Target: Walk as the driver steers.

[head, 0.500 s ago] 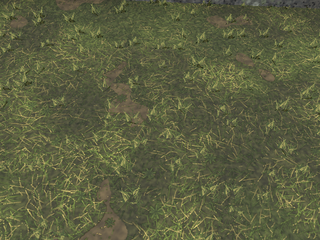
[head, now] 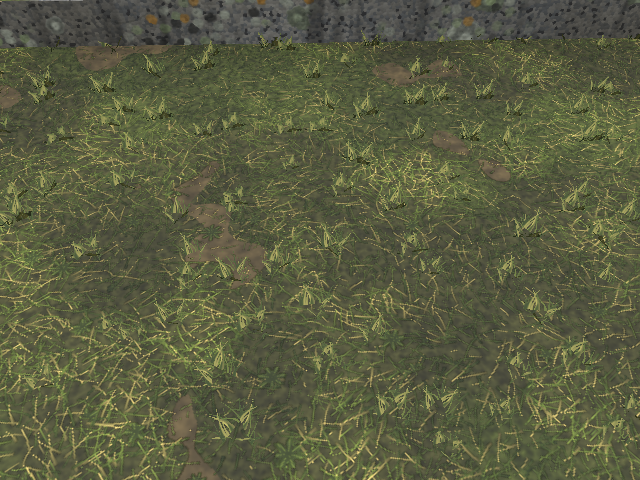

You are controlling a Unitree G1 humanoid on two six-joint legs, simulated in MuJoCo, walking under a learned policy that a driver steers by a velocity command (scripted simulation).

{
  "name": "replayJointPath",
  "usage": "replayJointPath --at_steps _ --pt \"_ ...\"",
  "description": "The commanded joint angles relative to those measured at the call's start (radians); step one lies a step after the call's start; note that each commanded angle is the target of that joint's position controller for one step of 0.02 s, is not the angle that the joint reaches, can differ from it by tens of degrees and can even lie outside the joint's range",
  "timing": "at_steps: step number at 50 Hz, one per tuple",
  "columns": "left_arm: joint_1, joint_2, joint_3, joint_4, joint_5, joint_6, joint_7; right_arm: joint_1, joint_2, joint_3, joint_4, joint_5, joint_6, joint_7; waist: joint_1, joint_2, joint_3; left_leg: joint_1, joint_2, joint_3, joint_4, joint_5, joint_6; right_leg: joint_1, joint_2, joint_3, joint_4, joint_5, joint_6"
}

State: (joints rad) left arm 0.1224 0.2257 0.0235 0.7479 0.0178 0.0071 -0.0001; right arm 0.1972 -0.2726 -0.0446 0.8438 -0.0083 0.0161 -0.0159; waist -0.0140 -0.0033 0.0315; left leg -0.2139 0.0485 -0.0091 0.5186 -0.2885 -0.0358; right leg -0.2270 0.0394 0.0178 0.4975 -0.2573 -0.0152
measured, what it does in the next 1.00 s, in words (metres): stands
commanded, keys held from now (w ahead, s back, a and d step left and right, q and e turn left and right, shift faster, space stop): no key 0.84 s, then w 0.16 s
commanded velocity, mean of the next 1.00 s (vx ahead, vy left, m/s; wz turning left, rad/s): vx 0.02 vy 0.00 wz -0.01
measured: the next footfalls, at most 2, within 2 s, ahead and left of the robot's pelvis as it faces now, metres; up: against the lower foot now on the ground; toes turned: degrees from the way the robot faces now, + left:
left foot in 1.34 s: +0.14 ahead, +0.12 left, +0.00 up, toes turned +1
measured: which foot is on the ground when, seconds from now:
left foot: down 0.00-1.00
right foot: down 0.00-1.00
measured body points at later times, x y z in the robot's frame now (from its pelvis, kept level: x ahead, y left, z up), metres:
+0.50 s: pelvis +0.00 +0.02 +0.00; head +0.01 +0.02 +0.45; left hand +0.08 +0.28 -0.14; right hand +0.08 -0.24 -0.14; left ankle -0.01 +0.14 -0.74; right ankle +0.01 -0.11 -0.74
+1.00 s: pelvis +0.02 +0.02 +0.00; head +0.01 +0.01 +0.45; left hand +0.05 +0.28 -0.15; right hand +0.04 -0.25 -0.15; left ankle -0.01 +0.14 -0.73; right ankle +0.00 -0.11 -0.73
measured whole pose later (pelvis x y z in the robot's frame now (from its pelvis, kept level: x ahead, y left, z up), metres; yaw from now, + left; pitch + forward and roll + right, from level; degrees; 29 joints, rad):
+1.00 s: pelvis +0.02 +0.02 +0.00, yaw +0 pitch -1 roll +0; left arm 0.25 0.23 0.03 1.09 -0.01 -0.02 0.03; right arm 0.28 -0.24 -0.02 1.06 0.02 -0.02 -0.03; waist 0.00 0.00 0.00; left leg -0.20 0.00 0.00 0.55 -0.37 0.03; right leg -0.25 0.00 0.02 0.62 -0.43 -0.03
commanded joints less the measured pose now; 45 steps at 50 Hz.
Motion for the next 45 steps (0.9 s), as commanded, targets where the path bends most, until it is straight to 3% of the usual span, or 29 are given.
replayJointPath --at_steps 1,4,14,27,42,43,45 --pt "-0.025 0.128 0.038 -0.042 -0.001 -0.007 0.011 -0.042 -0.116 -0.022 -0.043 -0.008 -0.026 0.002 0.018 0.084 -0.035 -0.039 0.049 -0.063 -0.126 0.087 0.049 0.048 -0.062 0.058 -0.065 0.037 -0.012" --pt "-0.006 0.123 0.04 -0.017 -0.003 0.007 0.019 -0.023 -0.104 -0.014 -0.019 -0.005 -0.043 -0.001 0.013 0.068 -0.029 -0.024 0.034 -0.047 -0.118 0.11 0.032 0.044 -0.067 0.065 -0.066 0.096 -0.019" --pt "0.037 0.122 0.045 0.097 -0.01 -0.001 0.028 -0.016 -0.095 -0.003 0.045 0.0 -0.037 -0.014 0.005 0.0 -0.019 0.007 0.012 -0.032 -0.111 0.127 0.041 0.044 -0.067 0.054 -0.076 0.149 0.003" --pt "0.065 0.124 0.038 0.219 -0.015 -0.002 0.041 -0.007 -0.08 0.007 0.125 0.003 -0.032 -0.015 0.011 0.007 -0.01 0.01 -0.008 -0.016 -0.123 0.148 0.043 0.059 -0.066 0.04 -0.082 0.169 0.008" --pt "0.084 0.106 0.024 0.305 -0.017 -0.002 0.044 0.036 -0.068 0.017 0.183 0.004 -0.03 -0.021 0.012 0.004 0.003 0.001 -0.02 -0.011 -0.131 0.137 0.047 0.049 -0.061 0.026 -0.09 0.152 0.012" --pt "0.102 0.097 0.021 0.318 -0.017 -0.001 0.045 0.056 -0.061 0.018 0.195 0.005 -0.028 -0.022 0.013 0.007 -0.02 0.008 -0.029 -0.002 -0.136 0.034 0.051 0.055 -0.047 0.01 -0.088 0.053 0.01" --pt "0.108 0.108 0.027 0.319 -0.028 0.0 0.047 0.061 -0.089 0.007 0.193 0.018 -0.023 -0.028 0.011 0.031 0.03 -0.045 -0.031 -0.025 -0.141 -0.317 0.089 -0.024 -0.012 -0.02 -0.041 -0.282 -0.012"
Velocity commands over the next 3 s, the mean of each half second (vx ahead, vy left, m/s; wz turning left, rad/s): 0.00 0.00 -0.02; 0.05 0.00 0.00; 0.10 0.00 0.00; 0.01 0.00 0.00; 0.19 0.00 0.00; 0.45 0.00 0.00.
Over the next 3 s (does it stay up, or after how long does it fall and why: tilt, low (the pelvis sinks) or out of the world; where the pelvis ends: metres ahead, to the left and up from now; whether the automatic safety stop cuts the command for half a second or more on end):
stays up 0.40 0.01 -0.01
